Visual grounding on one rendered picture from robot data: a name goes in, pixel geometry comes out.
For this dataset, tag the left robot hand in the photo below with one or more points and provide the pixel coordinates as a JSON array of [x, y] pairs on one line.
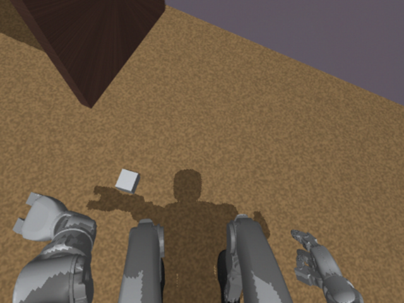
[[37, 225]]

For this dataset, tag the right robot arm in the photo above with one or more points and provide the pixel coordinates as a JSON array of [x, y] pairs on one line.
[[338, 289]]

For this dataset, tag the left robot arm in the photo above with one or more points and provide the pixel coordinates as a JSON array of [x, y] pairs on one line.
[[61, 273]]

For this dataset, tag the small box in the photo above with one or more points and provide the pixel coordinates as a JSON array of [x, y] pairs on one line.
[[128, 181]]

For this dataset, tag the right robot foot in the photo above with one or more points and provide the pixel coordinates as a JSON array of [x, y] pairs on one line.
[[222, 276]]

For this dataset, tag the right robot hand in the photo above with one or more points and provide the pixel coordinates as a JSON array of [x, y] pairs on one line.
[[321, 263]]

